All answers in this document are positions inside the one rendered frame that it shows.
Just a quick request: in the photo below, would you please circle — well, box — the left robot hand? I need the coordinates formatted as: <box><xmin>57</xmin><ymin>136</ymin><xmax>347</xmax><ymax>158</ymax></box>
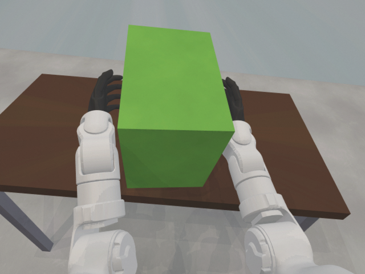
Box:
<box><xmin>88</xmin><ymin>69</ymin><xmax>123</xmax><ymax>113</ymax></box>

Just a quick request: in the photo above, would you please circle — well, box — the robot left forearm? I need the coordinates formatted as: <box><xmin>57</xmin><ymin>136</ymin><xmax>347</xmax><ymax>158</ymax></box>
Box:
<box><xmin>68</xmin><ymin>110</ymin><xmax>125</xmax><ymax>274</ymax></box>

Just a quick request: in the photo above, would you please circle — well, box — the left robot upper arm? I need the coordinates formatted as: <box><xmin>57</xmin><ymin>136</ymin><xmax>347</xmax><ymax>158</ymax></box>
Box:
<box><xmin>69</xmin><ymin>229</ymin><xmax>137</xmax><ymax>274</ymax></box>

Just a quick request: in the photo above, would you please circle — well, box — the robot right forearm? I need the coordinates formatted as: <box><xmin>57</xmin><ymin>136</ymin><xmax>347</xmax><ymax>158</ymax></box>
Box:
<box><xmin>222</xmin><ymin>120</ymin><xmax>313</xmax><ymax>254</ymax></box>

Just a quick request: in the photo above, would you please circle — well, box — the right robot upper arm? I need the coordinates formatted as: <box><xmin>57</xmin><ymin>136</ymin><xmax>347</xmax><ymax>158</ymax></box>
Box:
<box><xmin>244</xmin><ymin>221</ymin><xmax>354</xmax><ymax>274</ymax></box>

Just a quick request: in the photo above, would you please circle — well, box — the carton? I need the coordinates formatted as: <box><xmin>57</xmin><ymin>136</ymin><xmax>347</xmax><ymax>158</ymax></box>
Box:
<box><xmin>117</xmin><ymin>25</ymin><xmax>235</xmax><ymax>188</ymax></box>

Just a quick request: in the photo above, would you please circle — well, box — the table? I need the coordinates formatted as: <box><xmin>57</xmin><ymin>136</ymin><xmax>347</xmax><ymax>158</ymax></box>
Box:
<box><xmin>0</xmin><ymin>74</ymin><xmax>351</xmax><ymax>252</ymax></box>

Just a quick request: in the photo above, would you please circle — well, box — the right robot hand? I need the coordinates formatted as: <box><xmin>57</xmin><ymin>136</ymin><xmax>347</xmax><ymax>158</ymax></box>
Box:
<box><xmin>222</xmin><ymin>77</ymin><xmax>245</xmax><ymax>121</ymax></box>

